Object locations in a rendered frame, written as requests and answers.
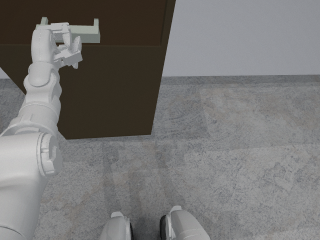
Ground left robot hand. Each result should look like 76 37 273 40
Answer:
31 22 83 71

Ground left robot thigh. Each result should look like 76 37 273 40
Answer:
98 216 131 240

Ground left robot forearm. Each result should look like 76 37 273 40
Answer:
0 62 62 140

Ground left robot upper arm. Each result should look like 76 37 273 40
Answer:
0 132 63 240

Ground handle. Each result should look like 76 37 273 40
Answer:
35 17 101 43

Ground right robot shin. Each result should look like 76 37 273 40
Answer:
165 205 182 240

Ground drawer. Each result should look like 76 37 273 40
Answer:
0 0 166 46

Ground cabinet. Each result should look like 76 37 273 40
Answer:
0 0 176 140

